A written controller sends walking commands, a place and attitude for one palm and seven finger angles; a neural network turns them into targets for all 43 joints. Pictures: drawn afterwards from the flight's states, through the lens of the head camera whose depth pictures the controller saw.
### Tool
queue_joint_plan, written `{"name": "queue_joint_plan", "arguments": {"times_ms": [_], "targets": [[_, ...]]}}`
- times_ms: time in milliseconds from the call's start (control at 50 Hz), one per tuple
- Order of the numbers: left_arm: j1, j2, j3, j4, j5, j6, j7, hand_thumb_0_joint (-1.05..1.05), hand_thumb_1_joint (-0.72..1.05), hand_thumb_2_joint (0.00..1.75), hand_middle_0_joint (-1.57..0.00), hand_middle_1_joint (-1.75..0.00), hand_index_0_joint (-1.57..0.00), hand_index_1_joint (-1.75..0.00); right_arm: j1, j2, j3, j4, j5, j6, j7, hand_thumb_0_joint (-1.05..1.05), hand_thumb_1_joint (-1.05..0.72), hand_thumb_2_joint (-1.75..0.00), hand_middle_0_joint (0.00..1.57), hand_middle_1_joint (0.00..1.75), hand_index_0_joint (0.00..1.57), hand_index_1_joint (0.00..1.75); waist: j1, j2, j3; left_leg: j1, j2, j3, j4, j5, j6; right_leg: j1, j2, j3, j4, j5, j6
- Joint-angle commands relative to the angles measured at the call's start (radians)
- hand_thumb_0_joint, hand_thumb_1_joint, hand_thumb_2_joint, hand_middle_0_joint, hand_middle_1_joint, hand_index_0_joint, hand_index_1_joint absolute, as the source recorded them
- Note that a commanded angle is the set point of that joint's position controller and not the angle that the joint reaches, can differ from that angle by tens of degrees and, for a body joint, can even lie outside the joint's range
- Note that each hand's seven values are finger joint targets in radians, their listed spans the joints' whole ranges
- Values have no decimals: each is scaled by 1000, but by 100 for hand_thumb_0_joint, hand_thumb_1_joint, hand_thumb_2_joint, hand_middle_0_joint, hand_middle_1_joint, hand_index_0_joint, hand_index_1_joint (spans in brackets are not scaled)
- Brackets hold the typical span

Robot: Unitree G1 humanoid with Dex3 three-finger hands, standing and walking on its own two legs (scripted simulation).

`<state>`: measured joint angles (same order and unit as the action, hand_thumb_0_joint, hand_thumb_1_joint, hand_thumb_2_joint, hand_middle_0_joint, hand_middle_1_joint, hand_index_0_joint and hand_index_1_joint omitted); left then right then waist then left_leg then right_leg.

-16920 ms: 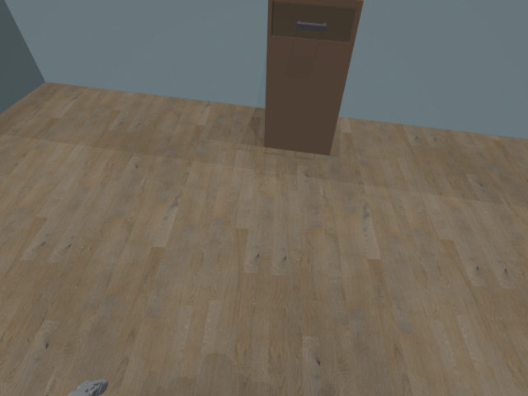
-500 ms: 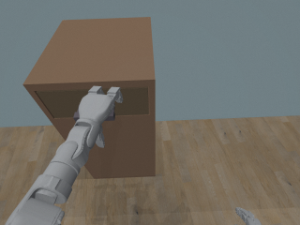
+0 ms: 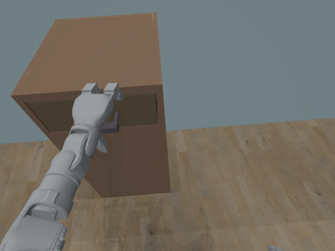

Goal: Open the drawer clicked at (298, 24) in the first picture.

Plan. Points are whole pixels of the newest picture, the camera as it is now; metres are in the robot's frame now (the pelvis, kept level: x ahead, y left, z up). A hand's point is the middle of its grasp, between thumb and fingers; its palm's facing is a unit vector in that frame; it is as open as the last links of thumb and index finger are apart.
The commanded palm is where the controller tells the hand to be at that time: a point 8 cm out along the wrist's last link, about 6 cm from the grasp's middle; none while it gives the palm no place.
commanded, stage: move the hooked fingers above the handle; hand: left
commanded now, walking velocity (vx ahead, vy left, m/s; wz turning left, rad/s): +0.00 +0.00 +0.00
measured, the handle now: (97, 122) +0.47 +0.23 +0.00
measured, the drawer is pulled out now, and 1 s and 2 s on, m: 0.00 0.00 0.00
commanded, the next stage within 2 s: lower the fingers behind the handle in 0.74 s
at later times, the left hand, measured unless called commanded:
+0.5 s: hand (96, 141) +0.38 +0.20 +0.04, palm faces -0.06 -0.10 -0.99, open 14.2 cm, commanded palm +0.39 +0.22 +0.11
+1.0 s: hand (114, 132) +0.41 +0.16 +0.04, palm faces -0.02 -0.14 -0.99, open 13.8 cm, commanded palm +0.39 +0.19 +0.10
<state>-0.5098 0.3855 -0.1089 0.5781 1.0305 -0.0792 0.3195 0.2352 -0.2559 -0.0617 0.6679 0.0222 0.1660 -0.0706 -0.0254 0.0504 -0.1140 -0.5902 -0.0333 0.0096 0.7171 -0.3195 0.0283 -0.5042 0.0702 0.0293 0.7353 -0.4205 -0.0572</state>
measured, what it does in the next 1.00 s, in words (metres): stands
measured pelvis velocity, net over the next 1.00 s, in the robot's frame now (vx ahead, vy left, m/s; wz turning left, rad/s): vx -0.01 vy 0.02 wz -0.01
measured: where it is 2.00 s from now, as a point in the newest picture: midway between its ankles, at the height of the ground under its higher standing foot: outside the picture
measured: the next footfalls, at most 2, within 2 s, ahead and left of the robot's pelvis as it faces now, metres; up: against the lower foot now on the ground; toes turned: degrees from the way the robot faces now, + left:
none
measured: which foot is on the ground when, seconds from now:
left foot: down 0.00-1.00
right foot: down 0.00-1.00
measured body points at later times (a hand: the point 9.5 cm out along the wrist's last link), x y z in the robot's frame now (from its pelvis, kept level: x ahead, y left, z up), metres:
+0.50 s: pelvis +0.00 +0.01 +0.00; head +0.04 -0.01 +0.45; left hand +0.38 +0.20 +0.09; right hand +0.14 -0.26 -0.12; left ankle +0.02 +0.10 -0.71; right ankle -0.04 -0.09 -0.71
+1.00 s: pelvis -0.01 +0.02 +0.00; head +0.03 +0.01 +0.44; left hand +0.40 +0.16 +0.09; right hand +0.07 -0.25 -0.13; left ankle +0.02 +0.10 -0.71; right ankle -0.04 -0.09 -0.71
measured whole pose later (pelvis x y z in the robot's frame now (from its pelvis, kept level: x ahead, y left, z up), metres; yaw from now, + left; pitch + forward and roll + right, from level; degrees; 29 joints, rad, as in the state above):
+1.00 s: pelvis -0.01 +0.02 +0.00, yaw +0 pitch +12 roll +0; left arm -0.54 0.32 -0.15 0.66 1.03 -0.10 0.23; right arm 0.29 -0.25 -0.05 0.62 0.01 0.17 -0.06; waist -0.05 0.04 -0.13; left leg -0.64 -0.04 0.02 0.75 -0.31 0.05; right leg -0.55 0.06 0.04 0.76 -0.41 -0.03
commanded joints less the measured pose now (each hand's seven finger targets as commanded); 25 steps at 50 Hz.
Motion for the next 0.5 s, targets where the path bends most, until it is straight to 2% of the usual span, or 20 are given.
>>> {"name": "queue_joint_plan", "arguments": {"times_ms": [0, 40, 80, 100, 120, 140, 160, 200, 220, 260, 300, 320, 340, 360, 380, 400, 420, 440, 460, 480], "targets": [[-376, 304, 154, 59, -2, 242, 122, 0, -50, 30, -30, -120, -30, -120, -54, -111, -9, -89, 11, -17, 10, 0, -90, -90, 20, 30, 20, 30, 49, -67, -311, 168, -19, 35, -70, 264, 7, 123, -16, 8, -126, 373, 15], [-346, 262, 90, 187, -8, 360, 53, 0, -50, 30, -30, -120, -30, -120, -37, -129, -7, -79, 23, -2, 20, 0, -90, -90, 20, 30, 20, 30, 29, -123, -307, 157, -16, 43, -92, 247, 10, 161, -23, 13, -161, 394, 30], [-345, 180, -10, 194, -52, 416, -73, 0, -50, 30, -30, -120, -30, -120, -35, -150, -11, -101, 41, 13, 17, 0, -90, -90, 20, 30, 20, 30, -14, -199, -325, 183, -16, 46, -93, 275, 26, 212, -37, 18, -181, 515, 48], [-345, 113, -73, 127, -83, 409, -137, 0, -50, 30, -30, -120, -30, -120, -28, -156, -18, -119, 43, 15, 13, 0, -90, -90, 20, 30, 20, 30, -36, -217, -318, 214, -15, 41, -92, 311, 33, 225, -42, 13, -183, 594, 53], [-317, 109, -79, 110, -92, 402, -187, 0, -50, 30, -30, -120, -30, -120, -38, -153, -12, -121, 47, 20, 8, 0, -90, -90, 20, 30, 20, 30, -37, -243, -295, 223, -18, 39, -94, 317, 37, 227, -44, 12, -189, 619, 60], [-315, 86, -107, 92, -105, 385, -232, 0, -50, 30, -30, -120, -30, -120, -43, -156, -8, -127, 44, 23, 1, 0, -90, -90, 20, 30, 20, 30, -48, -238, -253, 222, -21, 35, -98, 308, 39, 215, -50, 14, -193, 633, 64], [-279, 98, -94, 98, -106, 359, -269, 0, -50, 30, -30, -120, -30, -120, -44, -152, -1, -132, 43, 24, -2, 0, -90, -90, 20, 30, 20, 30, -42, -240, -217, 215, -21, 33, -102, 303, 36, 206, -51, 12, -193, 608, 59], [-246, 60, -132, 88, -87, 289, -321, 0, -50, 30, -30, -120, -30, -120, -39, -143, 9, -138, 35, 17, 0, 0, -90, -90, 20, 30, 20, 30, -38, -190, -131, 215, -25, 27, -104, 276, 34, 128, -47, 7, -193, 535, 48], [-254, 22, -169, 68, -76, 250, -338, 0, -50, 30, -30, -120, -30, -120, -34, -137, 10, -141, 30, 11, 4, 0, -90, -90, 20, 30, 20, 30, -40, -153, -114, 221, -27, 24, -100, 260, 34, 90, -45, 4, -194, 484, 41], [-245, 18, -165, 34, -67, 180, -350, 0, -50, 30, -30, -120, -30, -120, -19, -132, 6, -147, 22, 5, 13, 0, -90, -90, 20, 30, 20, 30, -30, -97, -98, 229, -26, 20, -89, 250, 30, 60, -44, 5, -191, 418, 26], [-250, 17, -151, -5, -66, 126, -341, 0, -50, 30, -30, -120, -30, -120, -11, -125, -1, -155, 15, 2, 21, 0, -90, -90, 20, 30, 20, 30, -25, -71, -106, 241, -23, 13, -71, 243, 30, 25, -40, 5, -180, 383, 18], [-245, 38, -121, -31, -68, 101, -329, 0, -50, 30, -30, -120, -30, -120, -10, -122, -4, -163, 15, 1, 23, 0, -90, -90, 20, 30, 20, 30, -17, -68, -131, 245, -23, 7, -63, 246, 30, 22, -39, 6, -173, 372, 16], [-314, 38, -113, -93, -74, 61, -309, 0, -50, 30, -30, -120, -30, -120, -14, -119, -7, -167, 12, -1, 24, 0, -90, -90, 20, 30, 20, 30, -25, -58, -146, 253, -20, -2, -53, 252, 29, 4, -39, 4, -160, 367, 12], [-357, 66, -70, -160, -89, 17, -278, 0, -50, 30, -30, -120, -30, -120, -8, -112, -15, -170, 10, -4, 23, 0, -90, -90, 20, 30, 20, 30, -18, -61, -191, 264, -18, -10, -48, 258, 31, 14, -38, -3, -146, 352, 10], [-469, 133, -10, -250, -87, -33, -230, 0, -50, 30, -30, -120, -30, -120, -15, -111, -21, -172, 9, -13, 19, 0, -90, -90, 20, 30, 20, 30, -17, -25, -246, 278, -14, -20, -38, 255, 31, 9, -34, 2, -132, 340, 10], [-521, 217, 74, -303, -69, -73, -172, 0, -50, 30, -30, -120, -30, -120, -9, -107, -31, -161, 4, -20, 13, 0, -90, -90, 20, 30, 20, 30, -2, -1, -320, 299, -11, -29, -20, 282, 32, 16, -30, 9, -106, 352, 7], [-595, 261, 115, -379, -48, -106, -109, 0, -50, 30, -30, -120, -30, -120, -4, -102, -35, -154, -1, -30, 10, 0, -90, -90, 20, 30, 20, 30, -2, 47, -394, 328, -10, -39, -1, 326, 30, 2, -27, 7, -76, 370, 5], [-622, 318, 170, -406, -27, -117, -46, 0, -50, 30, -30, -120, -30, -120, 2, -98, -41, -138, -4, -38, 9, 0, -90, -90, 20, 30, 20, 30, 5, 93, -457, 358, -9, -46, 17, 367, 22, -9, -22, 3, -51, 380, 2], [-643, 348, 199, -405, -9, -99, 16, 0, -50, 30, -30, -120, -30, -120, 7, -100, -43, -123, -13, -47, 9, 0, -90, -90, 20, 30, 20, 30, 6, 95, -491, 362, -6, -56, 32, 379, 15, -35, -16, -10, -29, 355, 1], [-628, 258, 135, -366, 8, -74, 67, 0, -50, 30, -30, -120, -30, -120, 10, -88, -44, -111, -13, -56, 14, 0, -90, -90, 20, 30, 20, 30, -17, 99, -480, 372, -3, -57, 44, 378, 11, -87, -11, -25, -24, 333, 4]]}}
